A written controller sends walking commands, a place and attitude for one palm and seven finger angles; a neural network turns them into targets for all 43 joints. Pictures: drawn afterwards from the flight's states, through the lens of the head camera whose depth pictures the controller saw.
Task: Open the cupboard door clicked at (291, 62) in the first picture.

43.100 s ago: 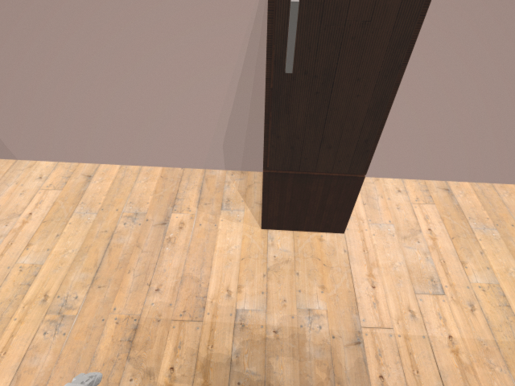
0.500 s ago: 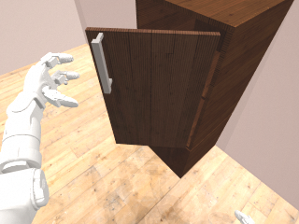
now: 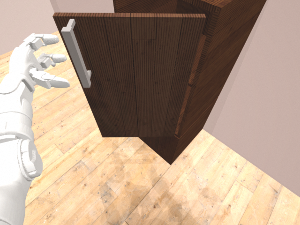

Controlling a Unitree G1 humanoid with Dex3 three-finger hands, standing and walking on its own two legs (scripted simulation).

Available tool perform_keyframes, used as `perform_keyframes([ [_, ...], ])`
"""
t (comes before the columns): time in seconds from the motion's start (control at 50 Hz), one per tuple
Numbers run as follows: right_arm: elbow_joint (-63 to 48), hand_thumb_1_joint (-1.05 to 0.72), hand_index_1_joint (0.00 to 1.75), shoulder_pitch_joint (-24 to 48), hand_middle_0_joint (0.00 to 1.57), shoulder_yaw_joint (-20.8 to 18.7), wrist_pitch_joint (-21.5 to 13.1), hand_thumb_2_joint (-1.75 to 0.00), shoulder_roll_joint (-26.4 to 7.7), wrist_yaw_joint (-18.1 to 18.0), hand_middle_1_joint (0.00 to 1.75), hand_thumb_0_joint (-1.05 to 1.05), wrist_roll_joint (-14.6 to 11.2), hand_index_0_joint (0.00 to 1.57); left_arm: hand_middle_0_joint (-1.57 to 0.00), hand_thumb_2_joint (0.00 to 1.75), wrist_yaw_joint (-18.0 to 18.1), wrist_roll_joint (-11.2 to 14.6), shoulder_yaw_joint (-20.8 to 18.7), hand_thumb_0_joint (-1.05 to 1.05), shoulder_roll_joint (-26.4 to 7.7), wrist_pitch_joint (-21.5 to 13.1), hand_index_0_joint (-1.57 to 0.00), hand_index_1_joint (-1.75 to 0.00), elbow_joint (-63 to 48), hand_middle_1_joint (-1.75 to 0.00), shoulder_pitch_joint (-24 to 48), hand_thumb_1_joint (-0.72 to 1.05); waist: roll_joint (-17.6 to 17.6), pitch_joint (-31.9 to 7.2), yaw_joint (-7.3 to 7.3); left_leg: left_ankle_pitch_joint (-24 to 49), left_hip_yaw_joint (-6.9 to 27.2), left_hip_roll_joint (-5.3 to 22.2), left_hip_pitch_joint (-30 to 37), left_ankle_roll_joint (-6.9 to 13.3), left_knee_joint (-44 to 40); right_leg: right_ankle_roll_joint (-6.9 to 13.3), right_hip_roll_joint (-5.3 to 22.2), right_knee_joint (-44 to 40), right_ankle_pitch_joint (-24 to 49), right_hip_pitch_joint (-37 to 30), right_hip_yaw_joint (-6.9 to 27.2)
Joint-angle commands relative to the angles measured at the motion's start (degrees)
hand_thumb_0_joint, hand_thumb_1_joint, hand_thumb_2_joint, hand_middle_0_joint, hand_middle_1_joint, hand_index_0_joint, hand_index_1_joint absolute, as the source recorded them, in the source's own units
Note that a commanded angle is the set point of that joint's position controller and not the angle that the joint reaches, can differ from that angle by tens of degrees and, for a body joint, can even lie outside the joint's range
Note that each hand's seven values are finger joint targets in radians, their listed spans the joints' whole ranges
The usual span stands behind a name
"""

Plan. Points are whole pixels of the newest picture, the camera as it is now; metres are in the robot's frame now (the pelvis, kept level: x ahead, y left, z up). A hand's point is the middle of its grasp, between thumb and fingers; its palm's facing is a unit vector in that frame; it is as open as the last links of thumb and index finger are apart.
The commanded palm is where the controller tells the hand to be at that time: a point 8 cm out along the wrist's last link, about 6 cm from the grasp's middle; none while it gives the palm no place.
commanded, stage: move the hooked fingers beside the handle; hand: left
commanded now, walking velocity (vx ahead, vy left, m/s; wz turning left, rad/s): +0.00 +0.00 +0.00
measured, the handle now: (80, 56) +0.52 +0.16 +0.16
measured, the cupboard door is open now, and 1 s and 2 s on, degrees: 44 44 44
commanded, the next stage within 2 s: slide the fingers in behind the handle in 0.74 s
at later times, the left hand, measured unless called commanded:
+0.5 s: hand (51, 66) +0.48 +0.22 +0.16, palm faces -0.02 -1.00 +0.01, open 14.0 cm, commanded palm +0.46 +0.27 +0.17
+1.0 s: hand (56, 66) +0.47 +0.21 +0.17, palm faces -0.02 -1.00 +0.01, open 14.0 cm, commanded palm +0.45 +0.26 +0.17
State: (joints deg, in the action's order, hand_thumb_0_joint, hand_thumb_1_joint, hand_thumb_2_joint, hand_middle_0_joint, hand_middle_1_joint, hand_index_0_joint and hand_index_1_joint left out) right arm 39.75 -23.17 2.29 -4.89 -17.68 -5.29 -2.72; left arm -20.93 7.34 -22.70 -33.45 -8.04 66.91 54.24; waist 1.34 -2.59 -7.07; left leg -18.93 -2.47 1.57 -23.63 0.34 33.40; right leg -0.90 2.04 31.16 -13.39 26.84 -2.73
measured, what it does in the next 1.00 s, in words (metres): stands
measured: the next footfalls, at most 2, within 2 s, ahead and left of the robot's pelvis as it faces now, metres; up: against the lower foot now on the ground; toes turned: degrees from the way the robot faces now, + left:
none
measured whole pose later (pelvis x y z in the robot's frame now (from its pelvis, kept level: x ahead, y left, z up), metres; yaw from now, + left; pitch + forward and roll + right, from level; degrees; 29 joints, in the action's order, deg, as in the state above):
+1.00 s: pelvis +0.01 +0.00 +0.00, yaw +0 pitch +9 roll -1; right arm 37.6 -22.7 2.2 -1.7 -16.5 -4.4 -2.9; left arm -19.6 9.1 -21.3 -28.9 -7.1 59.1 49.1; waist 1.8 -3.6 -5.4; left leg -19.9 -2.5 1.9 -22.2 0.4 33.5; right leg -1.0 1.7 30.7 -14.0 25.2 -2.7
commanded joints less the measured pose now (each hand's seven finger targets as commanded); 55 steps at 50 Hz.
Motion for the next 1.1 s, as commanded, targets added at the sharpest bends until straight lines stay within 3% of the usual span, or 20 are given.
perform_keyframes([
  [0.0, -5.2, -0.90, 0.30, -5.3, 0.20, -3.6, -1.0, -0.90, -8.9, -0.3, 0.30, 0.00, 0.3, 0.20, -0.30, 0.30, -0.9, 1.5, -3.0, 0.00, -17.6, -6.0, -0.30, -1.20, -14.4, -1.20, 26.8, -0.50, 3.7, -25.5, 1.19, 21.7, 2.5, -1.0, 8.3, 1.0, -2.2, 2.2, -2.0, -0.1, 20.0, -13.5, 1.1],
  [0.1, -5.7, -0.90, 0.30, -5.7, 0.20, -3.7, 0.4, -0.90, -9.4, -0.2, 0.30, 0.00, 0.1, 0.20, -0.30, 0.30, -1.7, 2.1, -4.2, 0.00, -18.1, -3.9, -0.30, -1.20, -10.9, -1.20, 22.4, -0.50, 0.9, -20.1, 1.50, 19.5, 1.7, -0.9, 4.8, 1.3, -2.7, 2.0, -2.3, -0.6, 19.2, -12.2, 0.6],
  [0.16, -6.4, -0.90, 0.30, -5.6, 0.20, -3.8, 0.8, -0.90, -9.1, -0.1, 0.30, 0.00, 0.1, 0.20, -0.30, 0.30, -1.4, 1.5, -3.1, 0.00, -17.7, -3.9, -0.30, -1.20, -13.5, -1.20, 23.9, -0.50, 2.7, -20.4, 1.04, 18.6, 1.7, -1.0, 5.1, 1.4, -2.5, 1.9, -2.2, -0.8, 18.2, -11.4, 0.8],
  [0.2, -6.6, -0.90, 0.30, -5.7, 0.20, -3.9, 0.9, -0.90, -9.0, -0.1, 0.30, 0.00, 0.2, 0.20, -0.30, 0.30, -1.2, 1.8, -4.8, 0.00, -19.5, -5.1, -0.30, -1.20, -17.5, -1.20, 25.3, -0.50, 4.8, -23.9, 1.58, 21.5, 1.9, -1.0, 7.9, 1.3, -1.9, 2.1, -2.5, -0.4, 19.8, -12.5, 1.0],
  [0.24, -6.6, -0.90, 0.30, -5.5, 0.20, -4.0, 0.8, -0.90, -8.7, -0.2, 0.30, 0.00, 0.1, 0.20, -0.30, 0.30, -1.5, 2.5, -4.1, 0.00, -17.8, -5.5, -0.30, -1.20, -19.3, -1.20, 24.9, -0.50, 3.9, -25.4, 1.33, 23.9, 2.2, -0.7, 9.8, 1.2, -1.8, 2.1, -2.6, -0.3, 21.2, -13.1, 0.8],
  [0.32, -6.0, -0.90, 0.30, -5.0, 0.20, -3.8, 0.8, -0.90, -8.5, -0.1, 0.30, 0.00, -0.1, 0.20, -0.30, 0.30, -1.7, 3.3, -1.7, 0.00, -13.7, -3.7, -0.30, -1.20, -16.8, -1.20, 23.3, -0.50, 4.2, -21.5, 0.90, 23.3, 2.2, -0.5, 9.8, 1.2, -2.0, 2.1, -2.7, -0.9, 19.7, -10.2, 0.3],
  [0.4, -6.3, -0.90, 0.30, -4.6, 0.20, -3.6, 1.1, -0.90, -8.5, -0.1, 0.30, 0.00, 0.0, 0.20, -0.30, 0.30, -0.9, 2.4, -2.1, 0.00, -15.0, -2.8, -0.30, -1.20, -17.1, -1.20, 24.0, -0.50, 4.3, -20.9, 0.92, 23.6, 2.2, -0.6, 9.1, 1.1, -1.8, 2.2, -2.5, -0.6, 20.1, -10.5, 0.3],
  [0.46, -6.5, -0.90, 0.30, -4.2, 0.20, -3.6, 0.9, -0.90, -8.2, 0.0, 0.30, 0.00, 0.1, 0.20, -0.30, 0.30, -0.6, 2.7, -0.1, 0.00, -11.8, -3.0, -0.30, -1.20, -16.8, -1.20, 24.7, -0.50, 3.8, -20.5, 0.52, 22.8, 2.2, -0.5, 9.2, 1.0, -1.7, 2.1, -2.5, -0.6, 19.6, -9.8, 0.2],
  [0.48, -6.3, -0.90, 0.30, -4.6, 0.20, -3.5, 1.1, -0.90, -8.6, -0.1, 0.30, 0.00, 0.1, 0.20, -0.30, 0.30, -0.4, 3.0, -1.0, 0.00, -13.3, -3.1, -0.30, -1.20, -16.1, -1.20, 25.0, -0.50, 1.5, -20.0, 0.35, 23.2, 2.5, -0.3, 8.6, 1.1, -1.7, 2.2, -2.4, -0.4, 19.9, -10.3, -0.1],
  [0.54, -6.5, -0.90, 0.30, -3.9, 0.20, -3.3, 0.9, -0.90, -8.2, -0.1, 0.30, 0.00, 0.1, 0.20, -0.30, 0.30, -0.3, 2.3, -0.1, 0.00, -12.6, -3.7, -0.30, -1.20, -17.2, -1.20, 27.7, -0.50, 4.3, -21.2, 0.16, 22.9, 2.6, -0.6, 9.5, 0.9, -1.5, 2.2, -2.3, -0.1, 19.6, -9.6, 0.3],
  [0.6, -6.7, -0.90, 0.30, -4.0, 0.20, -3.4, 1.0, -0.90, -8.3, 0.0, 0.30, 0.00, 0.2, 0.20, -0.30, 0.30, 0.1, 2.4, -1.0, 0.00, -13.2, -4.2, -0.30, -1.20, -18.5, -1.20, 26.9, -0.50, 3.9, -23.9, 0.84, 26.7, 3.1, -0.3, 11.5, 0.7, -1.0, 2.2, -2.5, 0.3, 21.0, -10.3, 0.2],
  [0.64, -6.8, -0.90, 0.30, -3.6, 0.20, -3.5, 0.9, -0.90, -7.8, 0.2, 0.30, 0.00, 0.2, 0.20, -0.30, 0.30, 0.0, 2.7, 0.3, 0.00, -10.8, -4.0, -0.30, -1.20, -19.5, -1.20, 26.2, -0.50, 5.6, -24.5, 0.93, 29.6, 3.1, 0.0, 13.1, 0.4, -0.8, 2.1, -2.5, 0.4, 21.9, -9.9, 0.1],
  [0.68, -6.9, -0.90, 0.30, -3.9, 0.20, -3.5, 1.3, -0.90, -8.2, 0.3, 0.30, 0.00, 0.2, 0.20, -0.30, 0.30, 0.1, 3.3, -0.8, 0.00, -11.6, -3.2, -0.30, -1.20, -17.6, -1.20, 22.9, -0.50, 1.4, -23.3, 1.45, 29.2, 2.9, 0.0, 11.1, 0.7, -0.9, 2.2, -2.6, 0.3, 22.6, -11.6, -0.2],
  [0.74, -7.1, -0.90, 0.30, -3.1, 0.20, -3.4, 1.6, -0.90, -8.0, 0.4, 0.30, 0.00, 0.0, 0.20, -0.30, 0.30, 0.4, 2.4, 0.3, 0.00, -10.7, -2.4, -0.30, -1.20, -17.1, -1.20, 23.4, -0.50, 3.3, -20.1, 1.27, 25.3, 2.6, -0.3, 9.1, 0.7, -1.8, 2.2, -2.4, 0.0, 20.4, -10.1, -0.2],
  [0.78, -7.3, -0.90, 0.30, -3.5, 0.20, -3.6, 1.7, -0.90, -8.3, 0.3, 0.30, 0.00, 0.2, 0.20, -0.30, 0.30, 1.0, 2.5, -1.6, 0.00, -13.2, -2.9, -0.30, -1.20, -19.3, -1.20, 23.7, -0.50, 2.7, -22.2, 1.78, 26.1, 2.6, -0.3, 9.8, 0.9, -1.5, 2.4, -2.4, 0.1, 21.4, -12.0, -0.1],
  [0.82, -7.8, -0.90, 0.30, -2.9, 0.20, -3.5, 1.6, -0.90, -7.9, 0.4, 0.30, 0.00, 0.1, 0.20, -0.30, 0.30, 1.1, 2.6, -1.5, 0.00, -12.7, -3.2, -0.30, -1.20, -21.6, -1.20, 23.3, -0.50, 3.5, -24.1, 2.02, 26.9, 2.5, -0.4, 10.7, 0.8, -1.7, 2.3, -2.5, 0.1, 22.5, -13.1, 0.2],
  [0.88, -7.4, -0.90, 0.30, -2.8, 0.20, -3.5, 1.5, -0.90, -8.0, 0.3, 0.30, 0.00, 0.0, 0.20, -0.30, 0.30, 0.8, 3.6, -0.1, 0.00, -10.4, -3.0, -0.30, -1.20, -20.4, -1.20, 22.4, -0.50, 0.9, -21.0, 1.35, 24.4, 2.1, -0.3, 9.4, 1.2, -2.1, 2.3, -2.6, -0.6, 21.4, -12.9, -0.1],
  [0.94, -7.3, -0.90, 0.30, -2.3, 0.20, -3.5, 1.1, -0.90, -7.7, 0.2, 0.30, 0.00, 0.0, 0.20, -0.30, 0.30, 1.1, 3.1, -0.3, 0.00, -10.5, -2.9, -0.30, -1.20, -21.3, -1.20, 23.6, -0.50, 4.3, -21.4, 1.74, 22.1, 1.9, -0.8, 9.6, 1.1, -2.5, 2.4, -2.5, -0.8, 20.4, -12.7, 0.3],
  [1.04, -7.1, -0.90, 0.30, -1.9, 0.20, -3.4, 0.7, -0.90, -7.5, 0.2, 0.30, 0.00, -0.1, 0.20, -0.30, 0.30, 2.0, 3.3, 0.7, 0.00, -8.6, -2.6, -0.30, -1.20, -21.4, -1.20, 22.7, -0.50, 2.7, -20.6, 1.57, 21.4, 1.8, -0.8, 9.3, 1.2, -2.8, 2.4, -2.6, -1.1, 20.2, -13.0, 0.2],
  [1.08, -7.0, -0.90, 0.30, -2.3, 0.20, -3.5, 0.7, -0.90, -7.8, 0.2, 0.30, 0.00, -0.1, 0.20, -0.30, 0.30, 2.2, 3.5, 0.5, 0.00, -8.9, -2.5, -0.30, -1.20, -20.5, -1.20, 22.3, -0.50, 0.0, -20.1, 1.42, 20.6, 1.7, -0.6, 8.6, 1.4, -2.9, 2.3, -2.5, -1.2, 19.7, -13.3, 0.0],
])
